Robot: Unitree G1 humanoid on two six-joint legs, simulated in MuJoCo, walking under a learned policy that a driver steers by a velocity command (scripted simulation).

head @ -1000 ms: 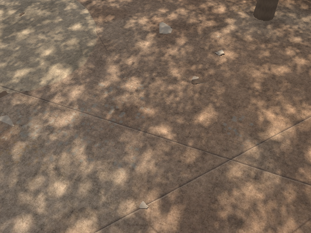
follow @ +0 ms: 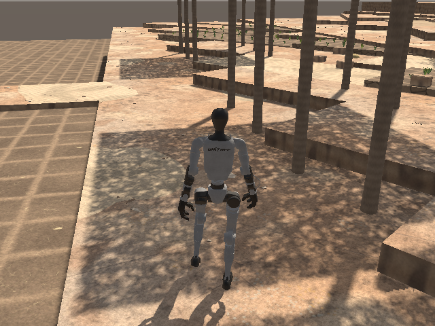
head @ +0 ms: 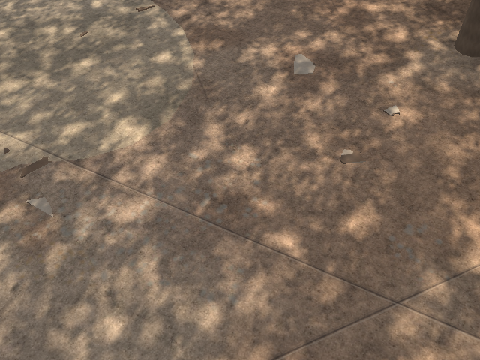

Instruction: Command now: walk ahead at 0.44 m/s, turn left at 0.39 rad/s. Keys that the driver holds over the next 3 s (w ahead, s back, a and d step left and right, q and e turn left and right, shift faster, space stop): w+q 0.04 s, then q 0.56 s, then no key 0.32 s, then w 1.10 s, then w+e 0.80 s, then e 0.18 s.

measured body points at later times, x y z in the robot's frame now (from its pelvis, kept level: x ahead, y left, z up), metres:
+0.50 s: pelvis +0.17 +0.03 -0.01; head +0.21 +0.05 +0.44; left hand +0.25 +0.33 -0.12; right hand +0.36 -0.21 -0.11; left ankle +0.23 +0.09 -0.74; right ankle +0.26 -0.15 -0.67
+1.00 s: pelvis +0.24 -0.01 +0.00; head +0.27 -0.02 +0.45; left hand +0.23 +0.28 -0.10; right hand +0.48 -0.20 -0.12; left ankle +0.16 +0.11 -0.70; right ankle +0.30 -0.11 -0.74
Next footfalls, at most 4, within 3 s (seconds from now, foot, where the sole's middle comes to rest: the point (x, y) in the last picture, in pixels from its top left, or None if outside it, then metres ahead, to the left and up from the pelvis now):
0.24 left None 0.27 0.10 -0.78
0.76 right None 0.34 -0.10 -0.78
1.10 left None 0.20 0.11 -0.78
1.50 right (270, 334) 0.59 0.00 -0.78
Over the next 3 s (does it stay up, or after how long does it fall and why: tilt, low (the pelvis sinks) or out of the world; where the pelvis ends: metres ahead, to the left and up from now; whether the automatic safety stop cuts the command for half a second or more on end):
stays up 1.12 0.30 0.00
